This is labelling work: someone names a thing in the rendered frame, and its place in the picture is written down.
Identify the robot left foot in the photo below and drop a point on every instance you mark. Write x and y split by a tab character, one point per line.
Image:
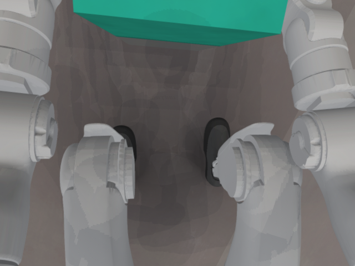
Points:
127	134

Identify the carton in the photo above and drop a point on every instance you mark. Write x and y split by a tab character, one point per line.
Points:
205	22

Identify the robot right upper arm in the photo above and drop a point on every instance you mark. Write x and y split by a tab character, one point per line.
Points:
323	141

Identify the robot left forearm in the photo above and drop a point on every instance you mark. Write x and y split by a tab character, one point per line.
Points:
26	34

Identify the robot left upper arm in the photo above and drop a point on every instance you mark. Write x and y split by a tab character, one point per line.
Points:
28	133

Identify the robot right forearm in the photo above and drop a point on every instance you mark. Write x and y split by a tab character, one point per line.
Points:
318	56

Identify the right robot thigh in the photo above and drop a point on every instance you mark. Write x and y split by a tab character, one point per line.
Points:
258	171

